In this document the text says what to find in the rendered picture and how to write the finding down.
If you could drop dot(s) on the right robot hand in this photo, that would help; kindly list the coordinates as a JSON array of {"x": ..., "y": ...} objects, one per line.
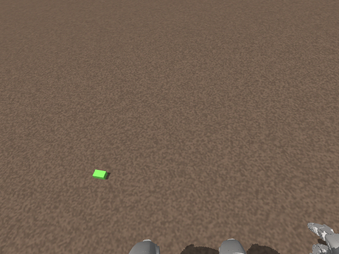
[{"x": 326, "y": 233}]

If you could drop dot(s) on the small box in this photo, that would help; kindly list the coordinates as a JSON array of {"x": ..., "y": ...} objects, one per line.
[{"x": 100, "y": 174}]

